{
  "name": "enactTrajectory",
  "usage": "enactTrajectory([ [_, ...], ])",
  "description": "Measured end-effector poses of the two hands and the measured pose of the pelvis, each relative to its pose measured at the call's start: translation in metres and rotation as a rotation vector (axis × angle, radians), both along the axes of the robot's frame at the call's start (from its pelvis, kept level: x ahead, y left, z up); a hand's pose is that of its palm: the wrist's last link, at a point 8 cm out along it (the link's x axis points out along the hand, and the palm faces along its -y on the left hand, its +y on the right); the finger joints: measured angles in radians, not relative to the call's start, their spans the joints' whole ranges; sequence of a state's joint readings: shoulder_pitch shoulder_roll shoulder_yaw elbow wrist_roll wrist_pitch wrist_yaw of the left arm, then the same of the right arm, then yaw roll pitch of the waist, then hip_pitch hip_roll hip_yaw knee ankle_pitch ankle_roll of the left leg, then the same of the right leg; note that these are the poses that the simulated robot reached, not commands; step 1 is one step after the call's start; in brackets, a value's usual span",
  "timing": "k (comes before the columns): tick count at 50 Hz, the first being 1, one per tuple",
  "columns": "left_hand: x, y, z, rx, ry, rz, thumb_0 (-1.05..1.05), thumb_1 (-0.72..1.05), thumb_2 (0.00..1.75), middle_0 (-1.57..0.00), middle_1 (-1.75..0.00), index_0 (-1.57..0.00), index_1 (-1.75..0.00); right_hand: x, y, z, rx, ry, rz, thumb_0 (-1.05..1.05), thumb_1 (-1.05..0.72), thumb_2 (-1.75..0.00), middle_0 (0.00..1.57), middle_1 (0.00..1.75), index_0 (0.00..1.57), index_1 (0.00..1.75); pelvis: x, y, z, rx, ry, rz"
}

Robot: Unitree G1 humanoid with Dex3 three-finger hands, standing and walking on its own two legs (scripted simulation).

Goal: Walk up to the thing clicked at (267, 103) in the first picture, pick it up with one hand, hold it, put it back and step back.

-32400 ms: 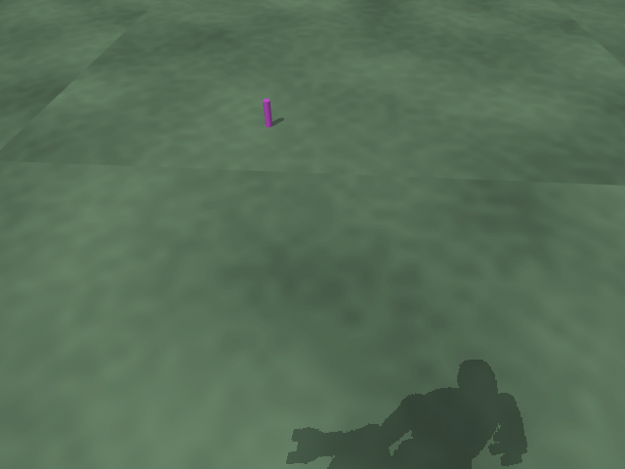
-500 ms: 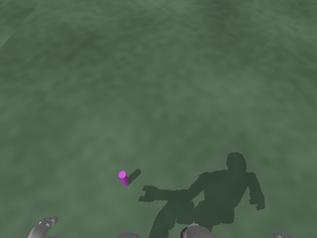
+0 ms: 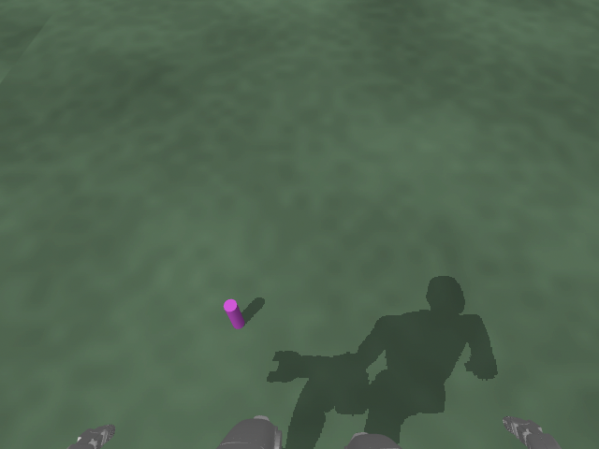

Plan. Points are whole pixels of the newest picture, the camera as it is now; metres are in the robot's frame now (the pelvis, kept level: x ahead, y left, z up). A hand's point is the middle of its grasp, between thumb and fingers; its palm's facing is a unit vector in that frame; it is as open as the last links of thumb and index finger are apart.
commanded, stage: step back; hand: left
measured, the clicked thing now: (234, 314) +0.53 +0.23 -0.67
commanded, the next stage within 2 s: none
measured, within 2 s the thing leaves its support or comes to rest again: neither
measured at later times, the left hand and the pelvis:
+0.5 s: hand out of the picture -0.04 +0.28 -0.14, palm faces -0.01 -0.92 -0.38, open 7.4 cm; pelvis -0.14 +0.00 +0.01, yaw -1 degrees
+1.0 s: hand out of the picture -0.18 +0.24 -0.14, palm faces +0.05 -0.92 -0.40, open 7.4 cm; pelvis -0.31 -0.04 -0.01, yaw +3 degrees
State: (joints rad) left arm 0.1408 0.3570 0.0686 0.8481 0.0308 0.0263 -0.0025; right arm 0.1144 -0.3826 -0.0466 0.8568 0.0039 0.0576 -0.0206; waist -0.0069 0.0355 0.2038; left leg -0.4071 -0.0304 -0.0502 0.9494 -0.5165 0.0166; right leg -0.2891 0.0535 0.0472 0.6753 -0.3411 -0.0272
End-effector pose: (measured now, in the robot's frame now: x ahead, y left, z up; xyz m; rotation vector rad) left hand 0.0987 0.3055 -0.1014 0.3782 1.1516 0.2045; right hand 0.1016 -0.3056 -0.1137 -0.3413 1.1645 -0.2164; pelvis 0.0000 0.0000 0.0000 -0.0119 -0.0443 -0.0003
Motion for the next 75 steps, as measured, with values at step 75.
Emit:
enactTrajectory([
  [75, -0.539, -0.072, 0.016, 0.042, 0.061, 0.114, 0.01, 0.90, 0.89, -0.21, -0.31, -0.21, -0.30, -0.477, -0.091, 0.003, -0.002, 0.025, 0.070, 0.00, -0.90, -0.90, 0.20, 0.30, 0.21, 0.30, -0.471, -0.083, 0.007, 0.036, 0.001, 0.034],
])
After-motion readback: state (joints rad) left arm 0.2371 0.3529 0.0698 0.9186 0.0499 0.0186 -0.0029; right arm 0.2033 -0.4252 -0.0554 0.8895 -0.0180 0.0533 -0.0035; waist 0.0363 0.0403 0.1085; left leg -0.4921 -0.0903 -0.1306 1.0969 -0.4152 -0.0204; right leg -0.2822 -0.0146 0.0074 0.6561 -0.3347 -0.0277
